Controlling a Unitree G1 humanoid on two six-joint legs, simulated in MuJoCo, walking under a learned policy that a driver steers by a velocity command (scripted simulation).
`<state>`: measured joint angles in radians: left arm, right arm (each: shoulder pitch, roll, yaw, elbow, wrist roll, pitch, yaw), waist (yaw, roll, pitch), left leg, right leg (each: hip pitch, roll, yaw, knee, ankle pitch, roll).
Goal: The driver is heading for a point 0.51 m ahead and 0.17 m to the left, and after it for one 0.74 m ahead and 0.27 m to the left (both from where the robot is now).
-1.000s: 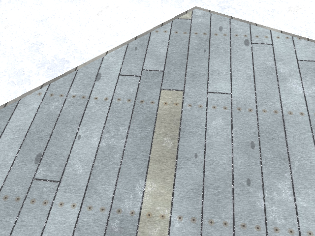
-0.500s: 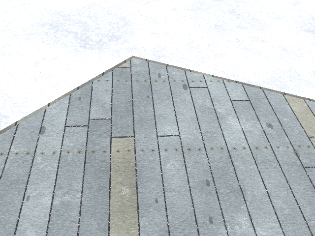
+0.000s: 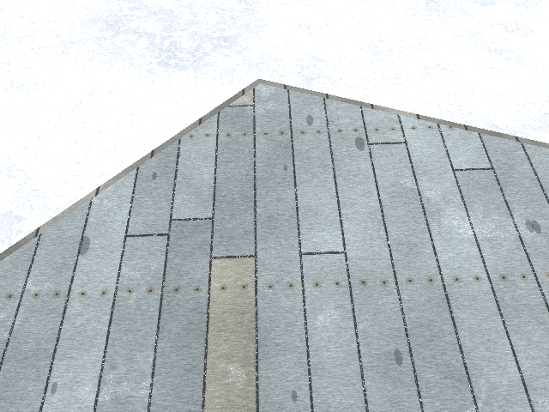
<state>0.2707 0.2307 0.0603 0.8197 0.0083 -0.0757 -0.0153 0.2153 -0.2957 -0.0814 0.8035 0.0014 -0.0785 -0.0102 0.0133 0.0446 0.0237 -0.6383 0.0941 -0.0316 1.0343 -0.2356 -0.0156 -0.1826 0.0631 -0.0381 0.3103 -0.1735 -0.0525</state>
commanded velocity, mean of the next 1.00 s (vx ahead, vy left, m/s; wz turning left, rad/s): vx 0.06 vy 0.00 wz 0.44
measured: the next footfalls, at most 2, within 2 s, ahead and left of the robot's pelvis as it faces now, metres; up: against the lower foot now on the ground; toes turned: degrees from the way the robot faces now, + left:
left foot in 0.22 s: +0.26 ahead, +0.11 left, +0.00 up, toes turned -1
right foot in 0.64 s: +0.26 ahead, -0.11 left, +0.00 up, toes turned +23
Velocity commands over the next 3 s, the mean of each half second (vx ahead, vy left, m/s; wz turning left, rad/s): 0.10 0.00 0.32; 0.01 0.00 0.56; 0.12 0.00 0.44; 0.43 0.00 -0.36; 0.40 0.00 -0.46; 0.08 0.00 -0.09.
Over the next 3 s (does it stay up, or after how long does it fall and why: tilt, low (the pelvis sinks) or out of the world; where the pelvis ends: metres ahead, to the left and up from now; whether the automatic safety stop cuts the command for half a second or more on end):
stays up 0.71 0.26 -0.01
